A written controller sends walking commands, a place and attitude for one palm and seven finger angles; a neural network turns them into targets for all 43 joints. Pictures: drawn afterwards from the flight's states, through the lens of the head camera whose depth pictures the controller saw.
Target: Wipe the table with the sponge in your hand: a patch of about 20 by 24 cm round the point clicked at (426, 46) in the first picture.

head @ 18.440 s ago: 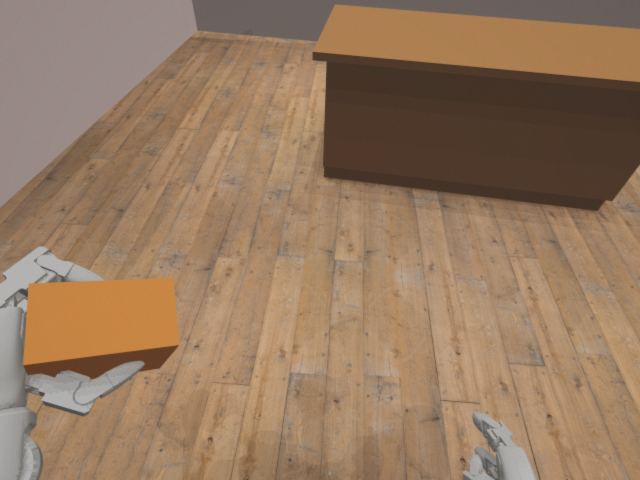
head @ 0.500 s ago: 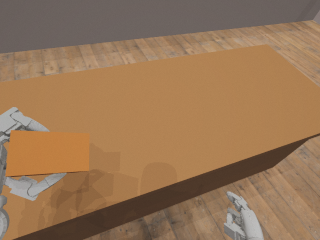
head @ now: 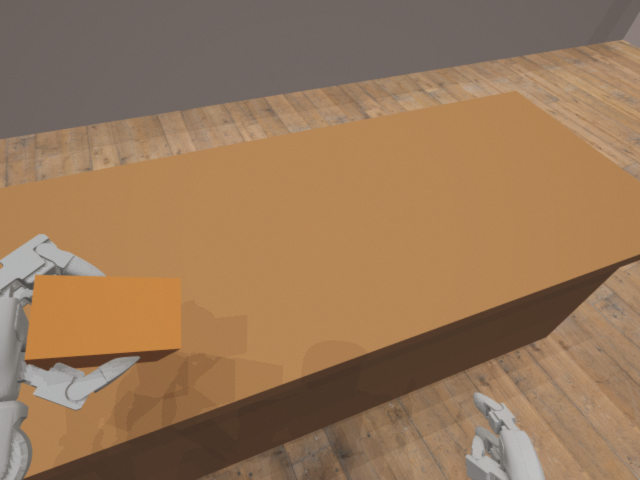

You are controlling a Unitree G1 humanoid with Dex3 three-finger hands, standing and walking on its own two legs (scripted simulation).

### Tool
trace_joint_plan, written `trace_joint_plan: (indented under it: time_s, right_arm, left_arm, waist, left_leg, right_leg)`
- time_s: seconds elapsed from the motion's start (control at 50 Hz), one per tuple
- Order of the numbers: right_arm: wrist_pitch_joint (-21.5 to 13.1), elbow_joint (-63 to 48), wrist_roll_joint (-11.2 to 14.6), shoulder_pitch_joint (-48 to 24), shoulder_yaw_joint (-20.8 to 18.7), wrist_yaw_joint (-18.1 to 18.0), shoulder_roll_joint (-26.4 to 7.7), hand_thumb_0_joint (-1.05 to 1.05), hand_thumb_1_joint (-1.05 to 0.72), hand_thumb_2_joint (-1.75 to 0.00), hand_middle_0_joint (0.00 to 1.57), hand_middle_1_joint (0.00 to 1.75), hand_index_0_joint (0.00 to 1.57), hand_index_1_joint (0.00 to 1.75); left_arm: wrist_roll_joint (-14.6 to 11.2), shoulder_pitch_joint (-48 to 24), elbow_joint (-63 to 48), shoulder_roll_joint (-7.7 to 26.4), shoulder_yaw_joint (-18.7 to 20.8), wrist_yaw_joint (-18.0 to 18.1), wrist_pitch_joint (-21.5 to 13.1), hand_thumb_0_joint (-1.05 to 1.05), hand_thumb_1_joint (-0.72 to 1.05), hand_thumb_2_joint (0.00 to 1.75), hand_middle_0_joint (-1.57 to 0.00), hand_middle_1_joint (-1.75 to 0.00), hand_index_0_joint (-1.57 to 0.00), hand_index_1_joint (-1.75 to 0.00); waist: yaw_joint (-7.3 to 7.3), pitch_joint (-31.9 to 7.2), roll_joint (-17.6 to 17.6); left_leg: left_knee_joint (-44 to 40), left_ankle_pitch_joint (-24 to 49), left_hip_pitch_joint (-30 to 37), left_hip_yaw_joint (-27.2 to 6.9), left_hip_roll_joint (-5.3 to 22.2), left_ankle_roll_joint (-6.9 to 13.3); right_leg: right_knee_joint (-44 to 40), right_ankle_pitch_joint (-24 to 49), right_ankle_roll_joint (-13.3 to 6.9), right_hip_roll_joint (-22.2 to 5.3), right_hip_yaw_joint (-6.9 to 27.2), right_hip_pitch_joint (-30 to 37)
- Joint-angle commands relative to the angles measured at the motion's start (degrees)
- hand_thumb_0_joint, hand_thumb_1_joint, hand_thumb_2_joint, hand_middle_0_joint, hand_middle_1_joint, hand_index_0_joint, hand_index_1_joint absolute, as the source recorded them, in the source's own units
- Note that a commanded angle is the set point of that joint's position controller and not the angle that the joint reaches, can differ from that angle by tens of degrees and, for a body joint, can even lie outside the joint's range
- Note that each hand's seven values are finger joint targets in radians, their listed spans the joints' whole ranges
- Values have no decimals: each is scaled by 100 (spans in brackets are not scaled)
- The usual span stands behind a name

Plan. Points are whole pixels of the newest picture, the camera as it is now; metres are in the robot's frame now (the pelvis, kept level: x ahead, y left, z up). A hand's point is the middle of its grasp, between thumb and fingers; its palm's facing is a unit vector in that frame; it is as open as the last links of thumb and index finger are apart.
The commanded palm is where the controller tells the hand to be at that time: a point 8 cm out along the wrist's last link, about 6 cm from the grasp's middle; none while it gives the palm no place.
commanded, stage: come to a stop and stand still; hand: left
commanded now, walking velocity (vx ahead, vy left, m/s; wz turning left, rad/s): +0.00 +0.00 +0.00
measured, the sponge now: (126, 324) +0.23 +0.21 +0.14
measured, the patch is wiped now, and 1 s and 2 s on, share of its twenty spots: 0.00 0.00 0.00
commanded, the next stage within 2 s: look again from close up in 0.86 s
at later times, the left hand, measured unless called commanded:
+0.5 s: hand (59, 286) +0.24 +0.27 +0.17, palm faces +0.39 -0.84 -0.38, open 10.0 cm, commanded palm +0.17 +0.29 +0.17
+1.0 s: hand (52, 309) +0.23 +0.28 +0.15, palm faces +0.35 -0.86 -0.38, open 10.0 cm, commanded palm +0.17 +0.31 +0.17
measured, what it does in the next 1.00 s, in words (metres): stands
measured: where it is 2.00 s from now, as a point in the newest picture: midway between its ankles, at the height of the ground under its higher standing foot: outside the picture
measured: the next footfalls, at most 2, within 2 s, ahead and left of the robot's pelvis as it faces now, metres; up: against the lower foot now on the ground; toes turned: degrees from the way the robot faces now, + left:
none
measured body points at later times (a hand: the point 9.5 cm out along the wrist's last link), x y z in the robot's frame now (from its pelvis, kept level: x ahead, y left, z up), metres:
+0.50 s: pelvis +0.01 +0.01 +0.00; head +0.03 +0.02 +0.45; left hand +0.22 +0.31 +0.19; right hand +0.19 -0.21 -0.08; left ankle +0.03 +0.08 -0.74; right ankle +0.02 -0.10 -0.74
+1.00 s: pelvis +0.01 +0.03 +0.00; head +0.03 +0.05 +0.45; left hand +0.21 +0.32 +0.17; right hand +0.21 -0.18 -0.06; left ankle +0.03 +0.08 -0.74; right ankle +0.02 -0.10 -0.74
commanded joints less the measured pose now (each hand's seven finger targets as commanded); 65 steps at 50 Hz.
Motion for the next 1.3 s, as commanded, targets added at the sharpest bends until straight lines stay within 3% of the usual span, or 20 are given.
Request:
trace_joint_plan:
  time_s: [0.0,0.14,0.26,0.28,0.3,0.32,0.34,0.38,0.46,0.52,0.54,0.64,0.66,0.74,0.78,0.92,1.04,1.14,1.16,1.28]
  right_arm:
    - [-273,-912,10,-519,-291,-35,-687,0,-90,-90,20,30,20,30]
    - [-296,-888,39,-650,-288,-111,-693,0,-90,-90,20,30,20,30]
    - [-301,-871,-5,-596,-244,-121,-658,0,-90,-90,20,30,20,30]
    - [-506,-820,-210,220,-321,-27,-837,0,-90,-90,20,30,20,30]
    - [-430,-562,-55,-324,-34,-22,-145,0,-90,-90,20,30,20,30]
    - [-489,-787,-74,-342,-326,-42,-513,0,-90,-90,20,30,20,30]
    - [-494,-766,38,-330,-400,83,-633,0,-90,-90,20,30,20,30]
    - [-509,-809,41,-284,-364,185,-698,0,-90,-90,20,30,20,30]
    - [-527,-937,69,-463,-273,262,-630,0,-90,-90,20,30,20,30]
    - [-512,-960,31,-466,-299,120,-645,0,-90,-90,20,30,20,30]
    - [-500,-948,51,-605,-279,78,-656,0,-90,-90,20,30,20,30]
    - [-581,-922,18,-577,-211,-22,-556,0,-90,-90,20,30,20,30]
    - [-594,-878,-26,-476,-203,-13,-565,0,-90,-90,20,30,20,30]
    - [-677,-803,3,-392,-249,114,-581,0,-90,-90,20,30,20,30]
    - [-583,-777,-30,-271,-290,151,-645,0,-90,-90,20,30,20,30]
    - [-290,-931,-3,-410,-256,38,-610,0,-90,-90,20,30,20,30]
    - [-368,-1007,-5,-616,-199,-27,-591,0,-90,-90,20,30,20,30]
    - [-401,-939,-23,-531,-224,-24,-629,0,-90,-90,20,30,20,30]
    - [-358,-891,-58,-450,-198,-14,-644,0,-90,-90,20,30,20,30]
    - [-297,-923,-12,-451,-247,-39,-631,0,-90,-90,20,30,20,30]
  left_arm:
    - [-139,-212,-992,904,627,127,-220,0,10,130,-120,-160,-120,-160]
    - [-132,-424,-1433,1099,697,164,-148,0,10,130,-120,-160,-120,-160]
    - [-135,-389,-1409,943,540,158,-156,0,10,130,-120,-160,-120,-160]
    - [795,-6232,-2753,5648,3956,176,-763,0,10,130,-120,-160,-120,-160]
    - [174,-3042,623,2001,1597,-44,-486,0,10,130,-120,-160,-120,-160]
    - [-18,-1383,482,1635,1371,-34,-471,0,10,130,-120,-160,-120,-160]
    - [-111,-990,601,727,740,-77,-398,0,10,130,-120,-160,-120,-160]
    - [-196,-851,-505,860,517,-121,-540,0,10,130,-120,-160,-120,-160]
    - [-162,-162,-956,725,255,-58,-509,0,10,130,-120,-160,-120,-160]
    - [-149,-392,-1001,1348,974,37,-559,0,10,130,-120,-160,-120,-160]
    - [-139,-652,-1237,1734,1350,83,-582,0,10,130,-120,-160,-120,-160]
    - [-128,-1305,-1617,1551,1130,44,-694,0,10,130,-120,-160,-120,-160]
    - [-130,-1246,-1554,1323,916,20,-729,0,10,130,-120,-160,-120,-160]
    - [-81,-759,-1572,942,580,34,-639,0,10,130,-120,-160,-120,-160]
    - [-66,-500,-1356,839,469,15,-576,0,10,130,-120,-160,-120,-160]
    - [-121,-554,-872,1017,768,21,-425,0,10,130,-120,-160,-120,-160]
    - [-49,-1025,-1718,1105,683,80,-490,0,10,130,-120,-160,-120,-160]
    - [-16,-742,-1446,1050,681,131,-432,0,10,130,-120,-160,-120,-160]
    - [-44,-640,-1151,799,492,102,-431,0,10,130,-120,-160,-120,-160]
    - [-46,-562,-834,873,581,83,-365,0,10,130,-120,-160,-120,-160]
  waist:
    - [9,-705,-90]
    - [9,-964,156]
    - [25,-903,235]
    - [84,124,-385]
    - [-16,-1054,-289]
    - [281,-647,-65]
    - [117,-967,843]
    - [127,-1106,1055]
    - [173,-707,-74]
    - [147,-662,-748]
    - [123,-680,-467]
    - [82,-998,898]
    - [101,-1045,934]
    - [79,-1255,730]
    - [70,-1154,487]
    - [53,-705,132]
    - [38,-972,696]
    - [51,-878,586]
    - [56,-763,420]
    - [35,-663,98]
  left_leg:
    - [-240,194,351,-660,428,-164]
    - [-359,786,599,-650,531,-140]
    - [-507,734,519,-702,571,-156]
    - [174,356,-506,-229,648,-43]
    - [125,578,409,-438,271,-52]
    - [34,319,329,-469,374,-182]
    - [1,434,624,-342,343,-190]
    - [-338,501,342,-577,487,-141]
    - [-790,-194,-154,-805,644,-89]
    - [-715,-221,-147,-827,594,-131]
    - [-736,-141,-27,-829,616,-135]
    - [-645,778,373,-844,666,-234]
    - [-606,1026,412,-871,718,-254]
    - [-301,2436,931,-758,730,-454]
    - [-353,2390,755,-799,804,-499]
    - [-775,604,80,-815,758,-469]
    - [-779,428,346,-784,659,-415]
    - [-808,198,293,-786,670,-400]
    - [-863,89,147,-828,670,-381]
    - [-853,-165,98,-801,637,-295]
  right_leg:
    - [-577,-80,-83,-854,919,-85]
    - [-266,725,8,-736,747,187]
    - [-245,613,18,-665,636,271]
    - [-674,401,581,-771,740,-591]
    - [-293,-282,-49,-985,784,-474]
    - [-602,-122,-39,-864,1283,-216]
    - [-305,329,-167,-895,1264,71]
    - [52,253,-39,-763,832,397]
    - [125,-119,68,-547,502,443]
    - [35,-173,77,-560,539,372]
    - [96,-105,84,-547,522,309]
    - [435,377,27,-571,447,416]
    - [419,367,27,-572,330,416]
    - [400,746,9,-530,294,383]
    - [353,622,17,-506,249,380]
    - [55,287,52,-542,353,427]
    - [82,375,23,-512,389,518]
    - [-14,275,22,-519,424,480]
    - [-71,176,29,-494,369,430]
    - [-269,29,33,-532,471,344]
